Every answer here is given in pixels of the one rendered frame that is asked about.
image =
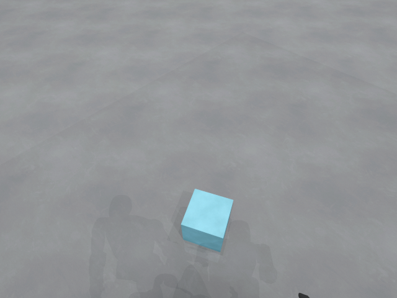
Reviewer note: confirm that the carton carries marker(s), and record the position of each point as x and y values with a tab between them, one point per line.
206	219

